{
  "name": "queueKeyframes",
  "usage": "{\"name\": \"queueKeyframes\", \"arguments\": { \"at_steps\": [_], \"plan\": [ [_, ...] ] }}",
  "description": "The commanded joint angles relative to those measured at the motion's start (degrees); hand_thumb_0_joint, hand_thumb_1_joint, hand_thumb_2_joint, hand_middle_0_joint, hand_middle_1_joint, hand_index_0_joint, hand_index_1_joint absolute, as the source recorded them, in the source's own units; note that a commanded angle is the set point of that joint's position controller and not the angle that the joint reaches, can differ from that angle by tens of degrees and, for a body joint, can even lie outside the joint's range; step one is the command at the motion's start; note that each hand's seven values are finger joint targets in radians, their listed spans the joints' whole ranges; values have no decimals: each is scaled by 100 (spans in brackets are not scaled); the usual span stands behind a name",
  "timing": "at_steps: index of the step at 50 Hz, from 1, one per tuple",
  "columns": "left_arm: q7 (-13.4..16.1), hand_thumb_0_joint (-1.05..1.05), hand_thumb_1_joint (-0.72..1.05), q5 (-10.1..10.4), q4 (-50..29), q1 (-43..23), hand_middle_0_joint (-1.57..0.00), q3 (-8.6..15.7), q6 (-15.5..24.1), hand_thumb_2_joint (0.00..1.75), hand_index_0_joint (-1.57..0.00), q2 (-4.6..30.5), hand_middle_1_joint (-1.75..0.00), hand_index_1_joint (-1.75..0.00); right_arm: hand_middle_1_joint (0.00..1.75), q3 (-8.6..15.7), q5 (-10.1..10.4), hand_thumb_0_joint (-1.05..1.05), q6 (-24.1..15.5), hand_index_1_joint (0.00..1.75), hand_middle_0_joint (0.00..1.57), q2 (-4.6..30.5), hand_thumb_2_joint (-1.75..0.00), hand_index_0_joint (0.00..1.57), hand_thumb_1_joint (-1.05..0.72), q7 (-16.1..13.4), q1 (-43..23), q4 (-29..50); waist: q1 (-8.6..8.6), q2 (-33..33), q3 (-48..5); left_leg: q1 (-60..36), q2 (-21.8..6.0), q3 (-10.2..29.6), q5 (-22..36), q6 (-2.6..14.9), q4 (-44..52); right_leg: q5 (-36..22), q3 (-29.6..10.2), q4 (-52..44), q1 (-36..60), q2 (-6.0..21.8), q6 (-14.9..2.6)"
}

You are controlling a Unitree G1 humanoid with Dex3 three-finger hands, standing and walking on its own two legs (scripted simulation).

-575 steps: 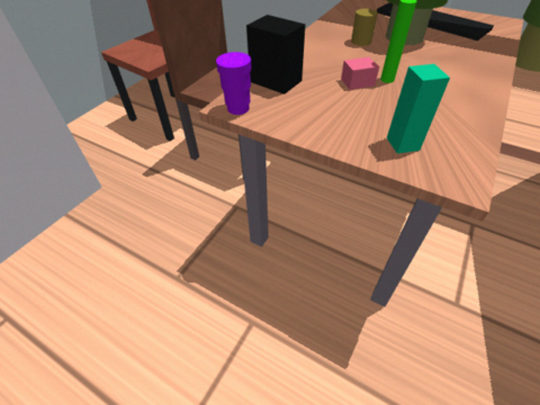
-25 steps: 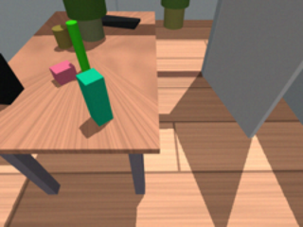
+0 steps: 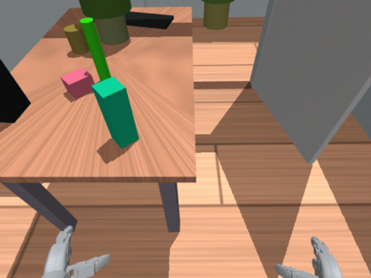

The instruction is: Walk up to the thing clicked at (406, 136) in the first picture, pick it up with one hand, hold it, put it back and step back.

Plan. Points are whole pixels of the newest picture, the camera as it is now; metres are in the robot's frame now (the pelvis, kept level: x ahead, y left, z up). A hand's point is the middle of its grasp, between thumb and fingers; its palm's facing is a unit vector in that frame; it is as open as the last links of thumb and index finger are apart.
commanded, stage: rise first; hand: left
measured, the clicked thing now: (117, 115) +0.52 +0.22 +0.04
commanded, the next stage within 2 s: go down in 1.66 s
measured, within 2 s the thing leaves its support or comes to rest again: neither
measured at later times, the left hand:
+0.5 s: hand (57, 249) +0.18 +0.26 +0.02, palm faces +0.33 -0.85 -0.40, open 17.5 cm
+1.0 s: hand (36, 242) +0.17 +0.26 +0.09, palm faces +0.38 -0.81 -0.45, open 17.6 cm
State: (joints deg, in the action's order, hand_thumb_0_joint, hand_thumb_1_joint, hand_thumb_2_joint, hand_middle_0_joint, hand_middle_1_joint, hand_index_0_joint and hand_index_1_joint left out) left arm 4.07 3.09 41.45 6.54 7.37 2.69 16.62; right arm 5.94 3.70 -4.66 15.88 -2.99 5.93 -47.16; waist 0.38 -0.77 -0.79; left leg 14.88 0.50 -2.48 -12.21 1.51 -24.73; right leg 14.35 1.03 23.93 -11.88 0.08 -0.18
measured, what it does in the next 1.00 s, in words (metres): stands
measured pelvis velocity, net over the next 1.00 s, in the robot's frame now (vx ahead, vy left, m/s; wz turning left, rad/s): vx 0.00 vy -0.02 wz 0.03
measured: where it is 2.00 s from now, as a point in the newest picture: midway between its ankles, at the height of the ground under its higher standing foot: outside the picture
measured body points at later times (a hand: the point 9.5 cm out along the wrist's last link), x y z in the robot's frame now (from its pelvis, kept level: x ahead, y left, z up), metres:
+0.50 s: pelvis +0.00 -0.02 +0.00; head +0.00 -0.04 +0.45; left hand +0.16 +0.30 +0.05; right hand +0.15 -0.25 -0.12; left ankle +0.01 +0.10 -0.74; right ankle -0.02 -0.12 -0.74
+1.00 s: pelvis +0.00 -0.02 +0.00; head +0.00 -0.05 +0.45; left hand +0.15 +0.30 +0.11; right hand +0.16 -0.28 -0.12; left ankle +0.01 +0.10 -0.74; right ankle -0.02 -0.12 -0.74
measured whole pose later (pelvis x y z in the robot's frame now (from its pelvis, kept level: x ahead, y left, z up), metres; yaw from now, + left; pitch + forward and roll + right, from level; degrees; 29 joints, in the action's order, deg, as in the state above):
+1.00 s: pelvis +0.00 -0.02 +0.00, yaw +2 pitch -3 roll +1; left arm 1.9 3.2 -3.6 25.0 17.7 11.0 20.3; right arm 7.2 1.5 -5.0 13.8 -3.6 9.6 -46.1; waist 3.3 -3.5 2.0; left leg 8.7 0.4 -0.5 -11.2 0.2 -22.4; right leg 15.1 3.0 23.6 -6.0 -0.2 -1.5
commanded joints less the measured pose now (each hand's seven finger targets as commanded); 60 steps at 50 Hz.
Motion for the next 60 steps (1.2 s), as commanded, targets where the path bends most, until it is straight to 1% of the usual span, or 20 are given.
{"name": "queueKeyframes", "arguments": {
  "at_steps": [1,3,5,8,9,11,13,18,23,26,28,31,35,38,39,44,51,53,59,60],
  "plan": [
    [109,0,-22,26,-1527,158,-6,451,155,10,-6,1131,-5,-5,5,23,33,0,-53,5,5,668,-11,5,19,-68,47,1220,100,-119,-523,-558,-112,24,1239,-108,393,-1221,73,-340,107,-18,-125],
    [130,0,-35,44,-2004,68,-6,506,203,8,-6,1182,-5,-6,5,-122,32,0,-59,5,5,559,-9,5,27,-74,-31,1561,132,-76,-327,-466,-130,41,901,-90,474,-887,90,-419,110,-18,-129],
    [128,0,-47,46,-2557,93,-7,303,263,5,-6,946,-5,-6,5,-220,3,0,-109,5,5,439,-8,5,33,-80,-19,1893,127,-138,-316,-529,-129,27,752,-77,515,-754,57,-473,151,-4,-128],
    [215,0,-61,28,-3265,364,-8,795,315,1,-8,1397,-6,-6,5,-101,-74,0,-162,5,5,598,-5,5,41,-123,-66,1943,285,-386,-480,-640,-140,34,926,-97,479,-893,40,-424,359,-11,-153],
    [214,0,-61,17,-3464,269,-9,693,322,1,-8,1335,-7,-7,5,-124,-90,0,-181,5,5,559,-5,5,40,-123,-288,1904,255,-406,-539,-690,-132,41,1014,-95,452,-971,29,-418,410,-5,-151],
    [252,0,-61,5,-3486,589,-9,1026,321,1,-9,1564,-7,-7,5,67,-137,0,-183,5,5,780,-6,5,40,-165,-177,1692,253,-256,-465,-736,-137,58,1139,-79,402,-1090,35,-397,431,-17,-140],
    [181,0,-61,8,-3717,921,-9,817,330,0,-9,1220,-7,-7,5,94,-171,0,-148,5,5,641,-5,5,41,-165,392,1404,117,-119,-381,-855,-131,34,1194,-46,378,-1216,47,-408,389,-24,-104],
    [26,0,-61,30,-4330,1235,-9,893,414,0,-9,1160,-7,-6,5,-187,-148,0,-97,5,5,207,-5,5,42,-73,320,1244,243,65,-172,-863,-86,37,1336,0,372,-1403,95,-401,281,24,-47],
    [-7,0,-61,33,-4708,1000,-9,1305,567,0,-9,1469,-7,-7,5,140,-209,0,-128,5,5,577,-5,5,43,-116,-94,1292,223,84,-283,-932,-70,53,1044,7,426,-1074,62,-462,311,53,-33],
    [-17,0,-61,25,-4972,1168,-9,1386,676,0,-9,1478,-7,-7,5,36,-227,0,-150,5,5,421,-5,5,43,-125,-174,1071,360,-111,-263,-922,-52,83,1077,-8,444,-1046,88,-427,370,49,-68],
    [0,0,-61,19,-5048,1159,-9,1517,717,0,-9,1575,-7,-6,5,189,-242,0,-167,5,5,624,-4,5,43,-152,-297,1161,335,-167,-311,-948,-48,87,1085,-23,443,-1057,81,-429,398,53,-79],
    [-34,0,-61,16,-5179,1214,-9,1490,801,0,-9,1490,-7,-7,5,224,-254,0,-184,5,5,524,-5,5,43,-151,-162,929,262,-86,-190,-943,-34,85,985,-2,458,-1003,77,-491,326,70,-47],
    [-98,0,-61,27,-5188,1432,-9,1526,919,0,-9,1462,-7,-7,5,11,-239,0,-173,5,5,205,-5,5,43,-106,-112,653,341,1,-75,-843,-3,76,926,41,436,-968,76,-545,293,126,-4],
    [-113,0,-61,32,-5360,1420,-8,1627,1014,0,-8,1555,-6,-6,5,289,-243,0,-217,5,5,601,-5,5,44,-128,-202,930,276,-9,-227,-926,-28,96,971,27,451,-1027,94,-485,329,89,-28],
    [-114,0,-61,23,-5423,1384,-9,1671,1047,0,-8,1570,-6,-6,5,185,-240,0,-217,5,5,481,-5,5,43,-120,-184,935,311,-62,-234,-934,-28,101,972,18,471,-1005,103,-497,345,82,-37],
    [-111,0,-61,39,-5581,1354,-8,1822,1147,1,-8,1687,-6,-6,5,333,-251,0,-277,5,5,588,-5,5,44,-136,-224,812,307,-102,-151,-889,-7,113,871,26,463,-903,99,-531,301,97,-28],
    [-136,0,-61,38,-5723,1477,-9,1758,1317,2,-8,1548,-7,-7,5,222,-215,0,-331,5,5,394,-6,5,43,-94,-171,922,323,-72,-107,-914,3,116,939,29,459,-947,118,-519,333,85,-31],
    [-131,0,-61,38,-5755,1466,-9,1849,1346,3,-8,1619,-7,-8,5,503,-231,0,-347,5,5,702,-6,5,42,-117,-80,924,296,-68,-108,-922,-26,137,855,7,510,-834,143,-512,316,43,-62],
    [-136,0,-61,34,-6013,1511,-8,1881,1457,4,-7,1635,-6,-7,5,270,-197,0,-349,5,5,358,-6,5,44,-65,-10,924,367,-147,-228,-977,-7,135,1160,9,468,-1162,139,-450,417,65,-59],
    [-133,0,-61,35,-5996,1497,-9,1896,1472,4,-8,1670,-6,-7,5,437,-206,0,-367,5,5,610,-6,5,43,-81,-192,1105,344,-101,-201,-982,-2,136,1145,10,469,-1150,129,-469,407,78,-46]
  ]
}}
